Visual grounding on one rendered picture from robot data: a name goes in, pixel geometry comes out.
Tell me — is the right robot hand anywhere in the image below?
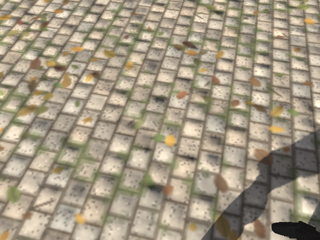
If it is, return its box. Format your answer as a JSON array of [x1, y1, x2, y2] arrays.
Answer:
[[271, 221, 320, 240]]

